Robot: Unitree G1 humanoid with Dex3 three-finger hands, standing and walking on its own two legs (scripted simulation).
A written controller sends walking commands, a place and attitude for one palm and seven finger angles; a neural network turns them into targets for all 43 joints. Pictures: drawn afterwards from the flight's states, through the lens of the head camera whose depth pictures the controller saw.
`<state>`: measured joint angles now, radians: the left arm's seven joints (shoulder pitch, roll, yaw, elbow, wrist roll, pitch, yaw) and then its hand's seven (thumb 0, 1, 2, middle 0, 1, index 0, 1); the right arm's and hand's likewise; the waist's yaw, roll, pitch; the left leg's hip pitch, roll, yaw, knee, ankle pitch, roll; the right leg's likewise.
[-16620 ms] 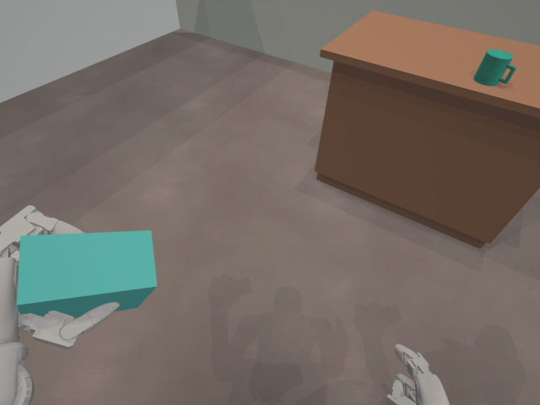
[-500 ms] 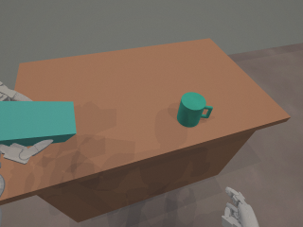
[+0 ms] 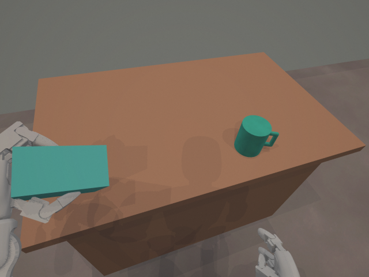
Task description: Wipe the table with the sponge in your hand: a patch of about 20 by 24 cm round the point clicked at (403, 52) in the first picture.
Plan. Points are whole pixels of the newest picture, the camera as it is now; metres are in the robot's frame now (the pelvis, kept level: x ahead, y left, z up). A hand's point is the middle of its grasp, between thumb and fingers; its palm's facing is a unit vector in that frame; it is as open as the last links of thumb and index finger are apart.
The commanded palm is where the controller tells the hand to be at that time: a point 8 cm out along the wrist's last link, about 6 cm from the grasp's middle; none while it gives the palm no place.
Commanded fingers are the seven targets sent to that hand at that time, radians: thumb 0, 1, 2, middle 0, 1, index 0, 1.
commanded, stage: come to a stop and stand still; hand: left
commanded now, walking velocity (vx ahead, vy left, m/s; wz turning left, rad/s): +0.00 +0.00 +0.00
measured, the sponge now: (74, 172) +0.23 +0.22 +0.15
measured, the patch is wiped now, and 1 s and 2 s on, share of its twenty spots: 0.00 0.00 0.00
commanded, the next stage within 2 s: look again from close up in 0.44 s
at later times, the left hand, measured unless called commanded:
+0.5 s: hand (68, 160) +0.25 +0.24 +0.16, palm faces +0.36 -0.85 -0.38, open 10.1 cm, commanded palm +0.19 +0.27 +0.18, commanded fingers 0.00 0.10 1.30 -1.20 -1.60 -1.20 -1.60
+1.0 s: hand (74, 161) +0.25 +0.22 +0.16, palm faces +0.36 -0.86 -0.37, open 10.1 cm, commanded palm +0.19 +0.26 +0.18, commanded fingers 0.00 0.10 1.30 -1.20 -1.60 -1.20 -1.60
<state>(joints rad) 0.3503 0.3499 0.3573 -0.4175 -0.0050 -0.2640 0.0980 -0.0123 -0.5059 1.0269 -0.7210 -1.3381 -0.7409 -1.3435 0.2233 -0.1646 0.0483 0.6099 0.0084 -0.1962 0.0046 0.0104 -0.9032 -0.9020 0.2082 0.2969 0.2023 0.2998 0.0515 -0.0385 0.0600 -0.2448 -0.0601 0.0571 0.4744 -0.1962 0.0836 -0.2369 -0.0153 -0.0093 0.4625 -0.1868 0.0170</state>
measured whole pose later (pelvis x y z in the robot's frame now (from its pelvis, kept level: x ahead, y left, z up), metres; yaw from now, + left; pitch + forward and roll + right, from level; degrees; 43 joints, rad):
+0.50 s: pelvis +0.03 -0.01 +0.01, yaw +0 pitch +0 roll -1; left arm 0.43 0.37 0.35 -0.46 -0.04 -0.21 0.10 -0.01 -0.51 1.03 -0.72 -1.34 -0.74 -1.34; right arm 0.18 -0.21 0.02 0.57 0.01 -0.13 -0.03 0.01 -0.90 -0.90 0.21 0.30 0.20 0.30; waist 0.02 -0.03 0.06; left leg -0.22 -0.03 0.04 0.44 -0.22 0.06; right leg -0.19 0.01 -0.02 0.38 -0.18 0.00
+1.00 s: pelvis +0.03 -0.02 +0.01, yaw -1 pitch +0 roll -1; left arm 0.43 0.36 0.34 -0.45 -0.05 -0.19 0.10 -0.01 -0.51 1.03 -0.72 -1.34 -0.74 -1.34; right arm 0.19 -0.20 0.02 0.58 0.01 -0.12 -0.04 0.01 -0.90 -0.90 0.21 0.30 0.20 0.30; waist 0.02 -0.02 0.04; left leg -0.22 -0.02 0.05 0.42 -0.21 0.05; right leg -0.19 0.03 -0.01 0.36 -0.17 -0.01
